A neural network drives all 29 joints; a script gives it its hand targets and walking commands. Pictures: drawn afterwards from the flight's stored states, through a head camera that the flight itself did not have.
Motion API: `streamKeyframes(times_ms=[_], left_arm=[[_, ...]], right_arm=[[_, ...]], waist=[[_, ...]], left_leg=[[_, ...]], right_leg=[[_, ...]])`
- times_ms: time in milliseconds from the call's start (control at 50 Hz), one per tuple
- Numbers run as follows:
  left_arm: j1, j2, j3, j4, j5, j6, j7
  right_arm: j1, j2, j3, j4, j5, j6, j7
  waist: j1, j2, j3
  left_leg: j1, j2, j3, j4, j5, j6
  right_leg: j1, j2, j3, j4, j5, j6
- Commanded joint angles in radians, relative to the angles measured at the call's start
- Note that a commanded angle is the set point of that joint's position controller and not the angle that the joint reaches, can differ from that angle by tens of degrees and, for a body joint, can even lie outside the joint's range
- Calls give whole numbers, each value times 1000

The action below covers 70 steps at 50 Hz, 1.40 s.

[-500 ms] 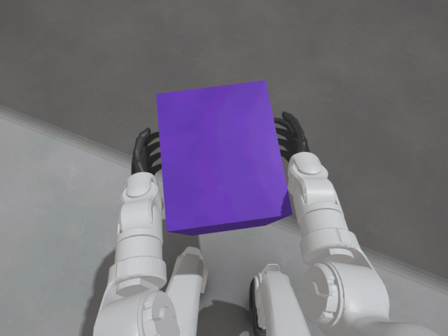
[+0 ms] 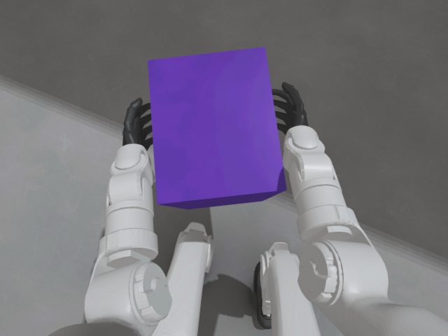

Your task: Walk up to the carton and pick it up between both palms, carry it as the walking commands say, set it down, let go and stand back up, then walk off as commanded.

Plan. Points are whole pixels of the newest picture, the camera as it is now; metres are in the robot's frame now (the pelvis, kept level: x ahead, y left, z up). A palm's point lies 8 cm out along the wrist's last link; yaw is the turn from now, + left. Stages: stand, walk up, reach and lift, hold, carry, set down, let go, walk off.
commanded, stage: set down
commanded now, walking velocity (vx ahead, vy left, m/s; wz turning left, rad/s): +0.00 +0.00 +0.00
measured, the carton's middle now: (217, 146) +0.44 +0.09 -0.16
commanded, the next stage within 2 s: none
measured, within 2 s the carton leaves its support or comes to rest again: neither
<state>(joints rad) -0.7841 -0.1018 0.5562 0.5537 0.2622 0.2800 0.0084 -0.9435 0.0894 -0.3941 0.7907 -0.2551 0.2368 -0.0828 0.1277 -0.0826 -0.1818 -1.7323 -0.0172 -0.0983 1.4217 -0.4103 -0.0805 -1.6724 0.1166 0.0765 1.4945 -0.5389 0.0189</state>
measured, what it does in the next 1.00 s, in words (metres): lowers itself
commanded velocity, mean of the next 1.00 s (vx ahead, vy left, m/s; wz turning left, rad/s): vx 0.00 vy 0.00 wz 0.00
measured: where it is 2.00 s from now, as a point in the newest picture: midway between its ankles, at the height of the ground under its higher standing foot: (226, 291)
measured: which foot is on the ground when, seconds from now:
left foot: down 0.00-1.00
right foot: down 0.00-1.00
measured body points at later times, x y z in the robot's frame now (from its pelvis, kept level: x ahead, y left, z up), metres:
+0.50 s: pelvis -0.03 +0.01 -0.07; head +0.26 +0.04 +0.27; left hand +0.44 +0.24 -0.17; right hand +0.51 -0.03 -0.16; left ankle +0.10 +0.15 -0.55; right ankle +0.05 -0.12 -0.55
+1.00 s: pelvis -0.03 +0.01 -0.13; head +0.30 +0.04 +0.17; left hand +0.46 +0.25 -0.26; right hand +0.53 -0.02 -0.26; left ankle +0.10 +0.15 -0.55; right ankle +0.05 -0.12 -0.55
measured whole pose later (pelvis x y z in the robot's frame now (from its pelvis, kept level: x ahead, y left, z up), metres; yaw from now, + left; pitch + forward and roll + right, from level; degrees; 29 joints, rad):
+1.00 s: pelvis -0.03 +0.01 -0.13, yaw -1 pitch +46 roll -1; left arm -1.17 0.02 0.60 0.62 0.25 0.34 0.02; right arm -1.34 -0.05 -0.37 0.89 -0.21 0.28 -0.12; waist 0.14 -0.08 0.05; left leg -2.19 -0.04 -0.10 1.84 -0.45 -0.09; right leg -2.12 0.15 0.07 1.92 -0.60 0.06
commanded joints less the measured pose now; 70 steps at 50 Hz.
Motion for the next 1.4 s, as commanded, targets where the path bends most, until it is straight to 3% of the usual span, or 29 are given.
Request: streamKeyframes(times_ms=[0, 480, 1020, 1280, 1380], left_arm=[[-611, -811, -508, 56, -92, -5, -192], [-899, -776, -465, 88, -101, 46, -191], [-1053, -662, -448, 99, -145, 34, -228], [-1123, -598, -466, 104, -181, 10, -221], [-1160, -602, -515, 61, -221, 2, -211]], right_arm=[[-505, 955, 414, 71, 83, -17, 162], [-774, 884, 351, 136, 116, 32, 189], [-936, 792, 389, 129, 163, 25, 154], [-1007, 723, 430, 125, 210, 2, 150], [-1046, 728, 479, 86, 255, -3, 148]], waist=[[65, -19, -862], [72, 17, -915], [103, -21, -910], [110, -13, -889], [116, -3, -996]], left_leg=[[591, -136, 177, -38, 324, 23], [487, -127, 203, 145, 244, 16], [305, -113, 228, 343, 285, 20], [307, -99, 231, 438, 321, 16], [377, -95, 237, 472, 388, 12]], right_leg=[[315, 110, -82, -157, 244, 18], [44, 127, -142, 57, 95, 4], [-37, 121, -156, 259, 136, 11], [-81, 114, -164, 358, 156, 9], [-46, 115, -174, 393, 200, 10]])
